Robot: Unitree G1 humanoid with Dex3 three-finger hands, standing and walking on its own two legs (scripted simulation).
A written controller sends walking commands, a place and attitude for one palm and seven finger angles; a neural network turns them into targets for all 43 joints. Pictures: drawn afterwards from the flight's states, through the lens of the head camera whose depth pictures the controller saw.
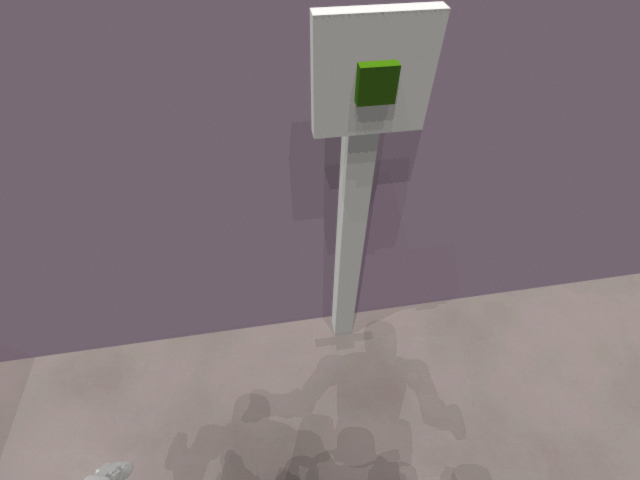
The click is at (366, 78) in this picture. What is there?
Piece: button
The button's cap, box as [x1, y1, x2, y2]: [354, 59, 400, 106]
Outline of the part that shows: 396,59 357,62 354,99 357,106 394,103 400,69 400,64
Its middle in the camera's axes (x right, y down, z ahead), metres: +0.09 -0.25 +0.62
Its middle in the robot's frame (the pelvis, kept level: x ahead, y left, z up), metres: +0.66 -0.05 +0.17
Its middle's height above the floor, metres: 0.94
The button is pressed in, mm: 0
